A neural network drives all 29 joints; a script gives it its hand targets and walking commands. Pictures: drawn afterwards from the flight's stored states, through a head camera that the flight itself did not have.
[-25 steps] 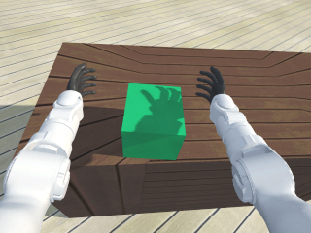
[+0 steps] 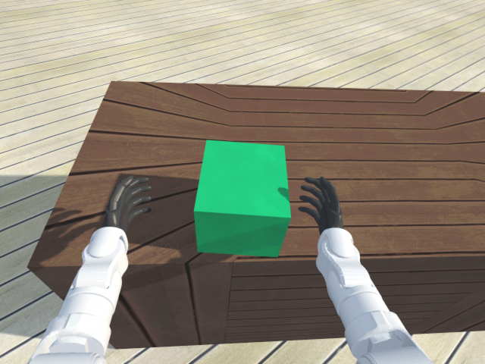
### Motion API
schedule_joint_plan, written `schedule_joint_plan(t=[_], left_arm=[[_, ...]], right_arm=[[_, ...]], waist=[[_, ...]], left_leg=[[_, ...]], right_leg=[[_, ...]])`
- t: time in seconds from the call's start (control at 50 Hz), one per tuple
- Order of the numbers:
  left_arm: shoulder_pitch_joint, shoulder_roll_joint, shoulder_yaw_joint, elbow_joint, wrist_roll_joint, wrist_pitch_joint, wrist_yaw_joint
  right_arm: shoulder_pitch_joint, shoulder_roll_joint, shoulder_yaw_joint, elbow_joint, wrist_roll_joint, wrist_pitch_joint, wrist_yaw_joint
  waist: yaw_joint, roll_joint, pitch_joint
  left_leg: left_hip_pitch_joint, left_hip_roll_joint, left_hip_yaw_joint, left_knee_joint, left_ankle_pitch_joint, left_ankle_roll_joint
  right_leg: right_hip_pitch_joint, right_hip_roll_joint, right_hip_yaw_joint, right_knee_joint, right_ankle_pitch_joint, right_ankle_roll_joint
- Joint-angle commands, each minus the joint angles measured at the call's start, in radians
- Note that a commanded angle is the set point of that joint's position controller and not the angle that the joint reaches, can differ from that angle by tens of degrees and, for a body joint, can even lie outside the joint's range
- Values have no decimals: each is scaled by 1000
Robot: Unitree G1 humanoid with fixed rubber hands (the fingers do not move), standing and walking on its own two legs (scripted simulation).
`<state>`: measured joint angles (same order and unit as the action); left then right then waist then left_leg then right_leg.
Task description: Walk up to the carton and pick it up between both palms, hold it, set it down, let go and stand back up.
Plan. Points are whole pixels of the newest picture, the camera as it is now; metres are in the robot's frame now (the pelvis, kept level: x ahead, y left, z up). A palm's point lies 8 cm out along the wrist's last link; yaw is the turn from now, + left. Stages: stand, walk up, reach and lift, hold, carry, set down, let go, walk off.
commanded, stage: set down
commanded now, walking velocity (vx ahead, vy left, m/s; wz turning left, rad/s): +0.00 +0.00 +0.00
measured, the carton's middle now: (241, 197) +0.47 +0.00 -0.02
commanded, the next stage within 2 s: let go in 1.60 s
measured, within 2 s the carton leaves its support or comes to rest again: neither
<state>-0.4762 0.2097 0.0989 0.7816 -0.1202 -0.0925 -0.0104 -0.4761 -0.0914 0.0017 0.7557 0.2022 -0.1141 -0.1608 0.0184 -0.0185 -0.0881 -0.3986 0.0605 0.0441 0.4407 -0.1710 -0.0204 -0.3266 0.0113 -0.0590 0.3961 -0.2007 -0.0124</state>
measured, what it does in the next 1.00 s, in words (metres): stands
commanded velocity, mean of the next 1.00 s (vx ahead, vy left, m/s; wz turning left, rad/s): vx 0.00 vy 0.00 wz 0.00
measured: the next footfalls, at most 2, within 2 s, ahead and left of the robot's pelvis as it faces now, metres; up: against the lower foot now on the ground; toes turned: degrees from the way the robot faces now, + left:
none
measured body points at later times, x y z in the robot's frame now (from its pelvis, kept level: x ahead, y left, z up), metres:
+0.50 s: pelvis +0.00 +0.00 +0.00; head -0.01 +0.03 +0.45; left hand +0.27 +0.22 +0.01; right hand +0.28 -0.16 +0.03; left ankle +0.02 +0.13 -0.74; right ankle -0.01 -0.11 -0.74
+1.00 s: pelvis +0.01 +0.01 +0.00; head -0.01 +0.03 +0.45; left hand +0.24 +0.22 -0.02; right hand +0.25 -0.17 -0.02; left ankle +0.02 +0.13 -0.74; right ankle -0.01 -0.11 -0.74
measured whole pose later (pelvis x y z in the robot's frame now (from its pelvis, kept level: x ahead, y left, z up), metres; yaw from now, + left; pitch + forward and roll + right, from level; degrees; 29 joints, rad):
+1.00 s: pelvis +0.01 +0.01 +0.00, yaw -1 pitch -6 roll +0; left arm 0.08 0.20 -0.02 0.43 -0.10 -0.05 0.01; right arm 0.10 -0.05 0.01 0.51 0.09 -0.17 -0.09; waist 0.05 -0.04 0.06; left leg -0.09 0.05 0.07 0.41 -0.21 -0.01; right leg -0.04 0.00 -0.03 0.38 -0.25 -0.01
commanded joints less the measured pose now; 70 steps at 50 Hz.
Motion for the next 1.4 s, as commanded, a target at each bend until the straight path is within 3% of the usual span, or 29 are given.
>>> schedule_joint_plan(t=[0.0, 0.06, 0.16, 0.26, 0.32, 0.5, 0.66, 0.78, 0.84, 0.94, 1.0, 1.18, 1.26, 1.34, 1.38], left_arm=[[-296, 125, 26, -242, 19, -5, -11], [-229, 120, 22, -322, 23, 25, -17], [-71, 98, 19, -413, 49, 68, -25], [47, 67, 0, -526, 47, 77, -21], [127, 71, -9, -572, 33, 60, -15], [192, 72, -72, -558, -16, -58, 11], [256, 91, -97, -479, -31, -110, 25], [311, 91, -99, -485, -19, -82, 19], [353, 71, -97, -476, -3, -48, 19], [403, 66, -101, -521, 23, 30, 17], [446, 84, -86, -593, 38, 67, 20], [547, 78, -78, -626, 70, 169, 6], [567, 102, -73, -599, 66, 165, -4], [600, 109, -54, -551, 80, 156, -13], [605, 109, -56, -527, 82, 156, -18]], right_arm=[[-259, -100, -15, -204, -9, -35, -11], [-204, -86, -9, -289, -9, -36, -22], [-47, -55, 12, -326, -10, -31, -18], [72, -47, 20, -396, -11, -43, -4], [139, -42, 14, -491, -31, -64, 11], [257, -7, -27, -484, -90, -91, 46], [309, 4, -31, -430, -112, -115, 56], [347, -7, -18, -431, -111, -118, 53], [382, -11, -11, -399, -108, -110, 61], [440, -37, -14, -415, -115, -88, 67], [480, -60, -16, -454, -116, -83, 74], [589, -102, -15, -436, -136, -41, 104], [615, -109, -14, -450, -149, -40, 115], [638, -117, -12, -424, -152, -47, 121], [635, -123, -13, -407, -159, -51, 118]], waist=[[-9, 59, -415], [-5, 46, -380], [10, 56, -254], [8, 80, -162], [21, 64, -141], [6, 92, -52], [17, 73, -44], [14, 53, -28], [28, 65, 10], [17, 61, 44], [30, 62, 21], [9, 75, 106], [9, 31, 92], [28, 43, 100], [18, 30, 98]], left_leg=[[349, -71, -2, 6, 382, -28], [364, -75, 1, -7, 391, -29], [403, -74, 10, -35, 389, -20], [441, -62, 2, -49, 378, -29], [435, -63, 6, -52, 342, -20], [374, -48, -16, -70, 148, -10], [347, -49, -23, -62, 102, -7], [362, -52, -18, -62, 137, -10], [384, -48, -14, -78, 143, -12], [416, -43, -3, -83, 197, -13], [456, -44, 4, -84, 250, -16], [502, -54, 10, -89, 312, -19], [503, -58, 12, -87, 306, -9], [494, -61, 17, -94, 312, -5], [503, -65, 19, -92, 310, -4]], right_leg=[[154, 23, 47, -64, 267, 24], [191, 28, 48, -78, 270, 28], [228, 26, 53, -99, 257, 26], [202, 28, 46, -126, 197, 8], [197, 25, 51, -127, 159, 4], [117, 0, 68, -121, -7, -25], [118, -11, 78, -100, -42, -30], [146, -9, 79, -105, -3, -30], [157, -8, 77, -115, -19, -34], [168, -2, 73, -125, 22, -32], [181, 4, 62, -128, 72, -30], [145, 1, 49, -154, 123, -24], [145, -9, 53, -148, 168, -5], [151, -16, 62, -150, 194, 2], [147, -14, 54, -146, 211, 9]])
